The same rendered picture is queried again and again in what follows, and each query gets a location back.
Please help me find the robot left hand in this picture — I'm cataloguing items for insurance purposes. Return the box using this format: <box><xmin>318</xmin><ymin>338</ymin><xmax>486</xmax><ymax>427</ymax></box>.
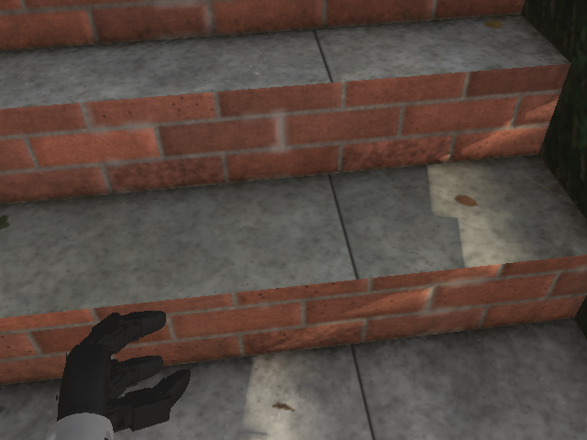
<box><xmin>56</xmin><ymin>311</ymin><xmax>191</xmax><ymax>433</ymax></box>

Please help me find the robot left forearm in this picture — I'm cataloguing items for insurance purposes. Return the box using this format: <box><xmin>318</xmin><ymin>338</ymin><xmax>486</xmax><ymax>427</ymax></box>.
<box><xmin>45</xmin><ymin>412</ymin><xmax>114</xmax><ymax>440</ymax></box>

